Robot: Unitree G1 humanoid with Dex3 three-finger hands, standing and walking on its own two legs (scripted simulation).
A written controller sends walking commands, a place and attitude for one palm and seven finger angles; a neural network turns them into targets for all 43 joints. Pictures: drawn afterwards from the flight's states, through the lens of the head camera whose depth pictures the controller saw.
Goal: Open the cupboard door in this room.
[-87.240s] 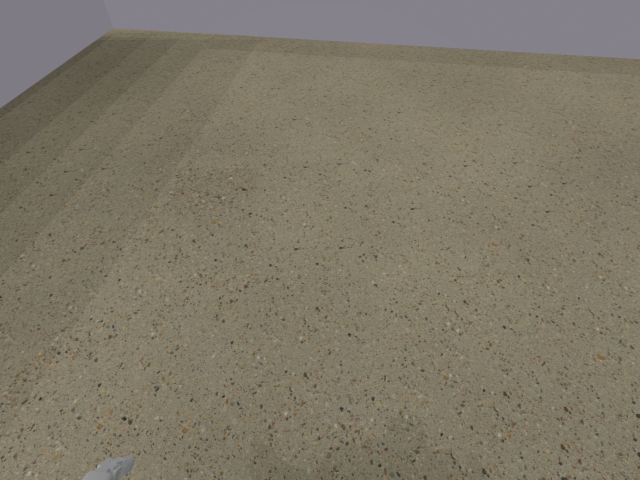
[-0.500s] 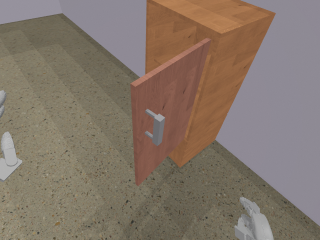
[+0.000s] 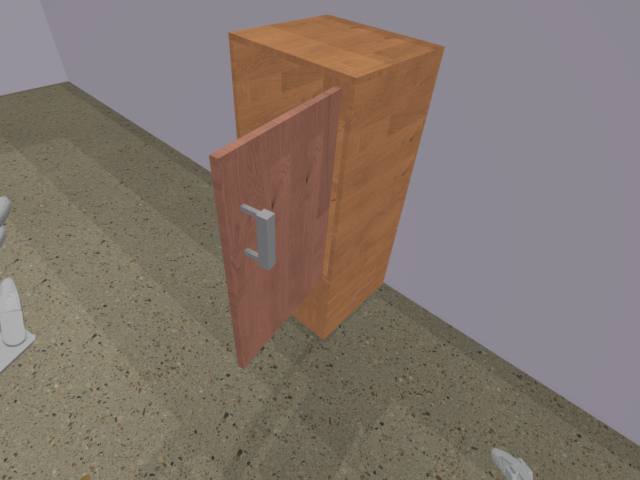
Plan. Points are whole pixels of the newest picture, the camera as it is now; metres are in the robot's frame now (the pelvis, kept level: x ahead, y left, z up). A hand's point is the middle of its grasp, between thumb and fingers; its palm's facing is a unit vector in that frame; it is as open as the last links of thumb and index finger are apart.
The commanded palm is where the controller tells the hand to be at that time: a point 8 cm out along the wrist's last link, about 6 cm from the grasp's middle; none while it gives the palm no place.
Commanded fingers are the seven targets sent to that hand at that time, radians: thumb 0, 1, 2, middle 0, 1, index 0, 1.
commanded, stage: stop stepping back and stand still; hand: left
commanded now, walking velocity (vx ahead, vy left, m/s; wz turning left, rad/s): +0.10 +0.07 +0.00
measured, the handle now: (257, 236) +0.53 +0.12 +0.01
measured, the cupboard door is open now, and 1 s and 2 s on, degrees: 100 100 100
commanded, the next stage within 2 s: let the arm hang, fingers relaxed in 0.56 s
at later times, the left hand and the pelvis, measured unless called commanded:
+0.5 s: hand out of the picture +0.17 +0.29 +0.19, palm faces +0.37 -0.76 -0.53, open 7.4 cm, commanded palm +0.13 +0.33 +0.19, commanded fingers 0.00 0.90 0.90 -0.20 -0.30 -0.20 -0.30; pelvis -0.03 +0.04 +0.01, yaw -3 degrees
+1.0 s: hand out of the picture +0.01 +0.22 -0.16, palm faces -0.07 -0.98 -0.16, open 7.4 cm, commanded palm none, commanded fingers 0.00 0.90 0.90 -0.20 -0.30 -0.20 -0.30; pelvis -0.05 +0.04 +0.01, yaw +0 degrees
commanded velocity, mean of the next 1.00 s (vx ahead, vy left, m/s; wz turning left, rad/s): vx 0.00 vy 0.00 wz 0.00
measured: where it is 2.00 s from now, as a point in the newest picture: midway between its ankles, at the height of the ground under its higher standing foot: outside the picture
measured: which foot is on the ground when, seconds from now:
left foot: down 0.00-0.46, up 0.48-0.62, down 0.64-1.00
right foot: down 0.00-0.18, up 0.20-0.42, down 0.44-1.00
